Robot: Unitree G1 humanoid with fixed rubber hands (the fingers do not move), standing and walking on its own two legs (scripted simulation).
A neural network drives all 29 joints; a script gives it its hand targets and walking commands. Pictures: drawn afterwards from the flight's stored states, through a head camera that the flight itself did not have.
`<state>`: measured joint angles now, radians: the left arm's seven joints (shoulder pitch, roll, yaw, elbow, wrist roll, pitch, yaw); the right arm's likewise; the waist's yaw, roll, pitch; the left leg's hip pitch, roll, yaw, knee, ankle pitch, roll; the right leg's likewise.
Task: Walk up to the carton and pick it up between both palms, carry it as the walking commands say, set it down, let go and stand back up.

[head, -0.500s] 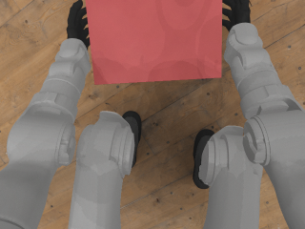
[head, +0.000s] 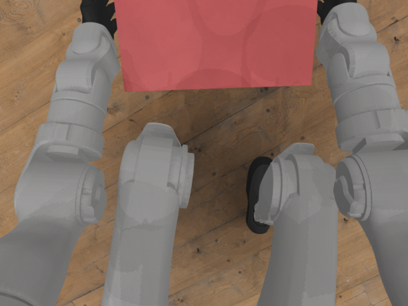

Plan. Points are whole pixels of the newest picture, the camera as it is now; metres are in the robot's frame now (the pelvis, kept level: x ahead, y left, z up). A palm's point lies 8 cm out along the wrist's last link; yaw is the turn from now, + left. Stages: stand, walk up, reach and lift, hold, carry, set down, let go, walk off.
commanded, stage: reach and lift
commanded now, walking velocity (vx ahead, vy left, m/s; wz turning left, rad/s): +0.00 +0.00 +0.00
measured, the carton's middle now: (214, 29) +0.51 +0.06 -0.23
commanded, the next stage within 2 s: none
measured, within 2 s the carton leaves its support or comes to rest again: neither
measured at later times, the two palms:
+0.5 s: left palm (82, 22) +0.47 +0.24 -0.13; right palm out of the picture +0.54 -0.10 -0.11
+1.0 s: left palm (57, 17) +0.45 +0.23 -0.06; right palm out of the picture +0.53 -0.11 -0.04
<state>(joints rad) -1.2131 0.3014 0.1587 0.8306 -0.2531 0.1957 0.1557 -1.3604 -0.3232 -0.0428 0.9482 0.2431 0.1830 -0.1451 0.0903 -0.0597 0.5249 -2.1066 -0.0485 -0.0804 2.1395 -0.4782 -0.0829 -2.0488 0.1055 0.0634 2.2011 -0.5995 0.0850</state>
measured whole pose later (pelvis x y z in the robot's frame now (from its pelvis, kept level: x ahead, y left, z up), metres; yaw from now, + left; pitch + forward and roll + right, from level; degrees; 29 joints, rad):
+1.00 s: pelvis -0.01 +0.00 +0.08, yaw +0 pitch +23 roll -2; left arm -1.11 0.16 0.37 0.47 -0.04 0.43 0.12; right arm -1.26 -0.23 -0.25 0.63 0.06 0.40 -0.08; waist 0.08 -0.04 0.53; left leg -1.86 -0.08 -0.11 1.89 -0.43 -0.09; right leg -1.80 0.13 0.08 1.93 -0.54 0.09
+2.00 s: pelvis -0.02 +0.00 +0.19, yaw +2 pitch +14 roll -1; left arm -1.01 0.12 0.37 0.46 0.00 0.48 0.11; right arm -1.16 -0.18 -0.29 0.65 -0.02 0.42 -0.05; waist 0.08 -0.03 0.52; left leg -1.39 -0.08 -0.12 1.53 -0.38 -0.08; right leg -1.34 0.13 0.11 1.57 -0.48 0.07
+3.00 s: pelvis +0.08 +0.01 +0.33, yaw +1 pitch +18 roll +0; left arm -0.48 -0.05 0.37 0.63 0.14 0.45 0.05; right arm -0.60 -0.02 -0.30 0.78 -0.15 0.40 -0.01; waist 0.09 -0.03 -0.16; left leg -0.93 -0.05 -0.11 0.95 -0.33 -0.04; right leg -0.88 0.09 0.16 0.98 -0.40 0.04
